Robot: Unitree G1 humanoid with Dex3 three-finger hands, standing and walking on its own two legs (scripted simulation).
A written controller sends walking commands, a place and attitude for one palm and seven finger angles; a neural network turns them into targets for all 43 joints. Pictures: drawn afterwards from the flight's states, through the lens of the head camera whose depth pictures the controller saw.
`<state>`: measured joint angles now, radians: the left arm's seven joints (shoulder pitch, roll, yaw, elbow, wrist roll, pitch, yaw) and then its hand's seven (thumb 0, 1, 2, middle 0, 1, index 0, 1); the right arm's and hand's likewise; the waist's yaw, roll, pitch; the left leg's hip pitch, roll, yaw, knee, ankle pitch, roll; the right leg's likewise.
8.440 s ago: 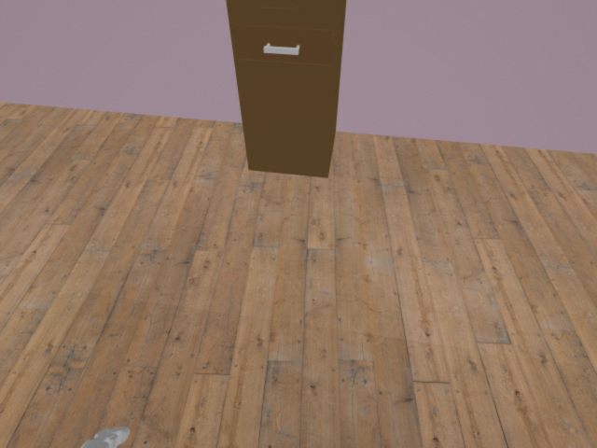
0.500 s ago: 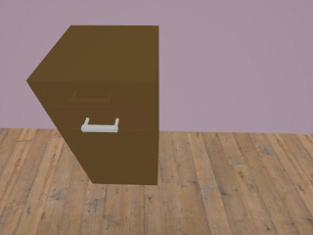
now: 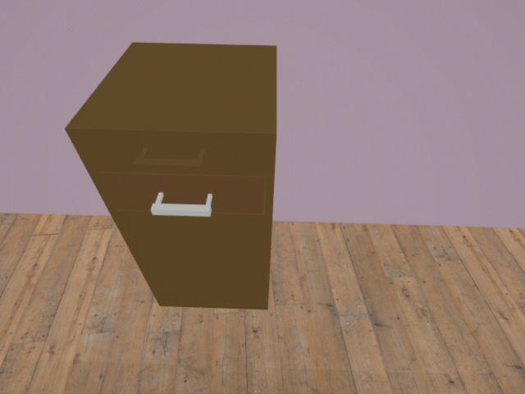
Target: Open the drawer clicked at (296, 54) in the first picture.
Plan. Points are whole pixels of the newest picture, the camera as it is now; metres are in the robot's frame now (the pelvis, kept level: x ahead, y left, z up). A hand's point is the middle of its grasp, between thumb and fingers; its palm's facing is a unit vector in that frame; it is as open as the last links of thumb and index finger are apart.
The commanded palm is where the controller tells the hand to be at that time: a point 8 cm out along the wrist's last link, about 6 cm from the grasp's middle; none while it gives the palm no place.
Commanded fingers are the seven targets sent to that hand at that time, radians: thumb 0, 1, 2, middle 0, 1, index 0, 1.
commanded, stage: come to a stop and stand still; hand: left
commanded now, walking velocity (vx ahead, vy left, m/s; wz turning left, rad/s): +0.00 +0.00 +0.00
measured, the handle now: (183, 203) +0.55 +0.22 -0.10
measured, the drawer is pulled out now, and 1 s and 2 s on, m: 0.00 0.00 0.00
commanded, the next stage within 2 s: look again from close up in 0.12 s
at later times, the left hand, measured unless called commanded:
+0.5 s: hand out of the picture -0.01 +0.15 -0.18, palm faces +0.03 -0.99 -0.13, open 7.3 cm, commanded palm none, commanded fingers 0.00 0.90 0.90 -0.20 -0.30 -0.20 -0.30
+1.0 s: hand (135, 376) +0.17 +0.21 -0.07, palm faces -0.07 -0.75 -0.66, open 7.5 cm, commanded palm +0.13 +0.21 -0.04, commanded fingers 0.00 0.64 0.79 -0.22 -0.47 -0.22 -0.47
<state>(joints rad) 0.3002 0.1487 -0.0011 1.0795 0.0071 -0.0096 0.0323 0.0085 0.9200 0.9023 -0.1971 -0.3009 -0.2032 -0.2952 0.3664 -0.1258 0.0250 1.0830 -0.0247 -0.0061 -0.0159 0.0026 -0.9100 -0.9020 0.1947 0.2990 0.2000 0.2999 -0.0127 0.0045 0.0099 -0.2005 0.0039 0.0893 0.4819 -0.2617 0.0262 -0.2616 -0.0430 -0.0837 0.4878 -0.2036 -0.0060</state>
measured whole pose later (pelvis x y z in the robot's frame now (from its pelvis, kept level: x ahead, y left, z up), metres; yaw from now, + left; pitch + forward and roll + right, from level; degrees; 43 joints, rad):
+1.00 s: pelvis +0.01 +0.01 -0.01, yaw +0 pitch +1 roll +1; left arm 0.45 0.27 -0.12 0.17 0.30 0.13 0.26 0.06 0.89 0.87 -0.20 -0.35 -0.21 -0.34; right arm 0.35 -0.26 0.00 0.85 0.05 -0.28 -0.09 0.03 -0.93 -0.90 0.20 0.30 0.20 0.30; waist -0.01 0.06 -0.04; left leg -0.26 -0.02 0.11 0.56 -0.32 0.04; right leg -0.35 -0.07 -0.05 0.62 -0.29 0.00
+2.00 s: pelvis +0.04 -0.01 -0.02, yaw -4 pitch +6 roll +1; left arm 0.13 0.37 -0.05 0.02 0.98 0.10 0.32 0.00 -0.30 0.39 -0.30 -1.08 -0.31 -1.07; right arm 0.12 -0.28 -0.06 0.62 -0.01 0.07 -0.02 0.01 -0.91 -0.90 0.19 0.30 0.20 0.30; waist 0.06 0.07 -0.07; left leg -0.36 -0.01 0.03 0.64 -0.39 0.01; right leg -0.46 -0.01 0.00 0.68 -0.33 -0.01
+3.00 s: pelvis +0.03 -0.01 +0.00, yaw -3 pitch +4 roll +1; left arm -0.15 0.45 -0.07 0.24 0.96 0.03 0.09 0.00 -0.49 0.30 -0.32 -1.20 -0.32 -1.20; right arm 0.12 -0.25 0.00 0.61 0.01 0.09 -0.04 0.01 -0.91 -0.90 0.20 0.30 0.20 0.30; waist 0.07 0.06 -0.02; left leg -0.27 -0.01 0.01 0.50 -0.31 0.00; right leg -0.36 -0.01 -0.03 0.54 -0.26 -0.02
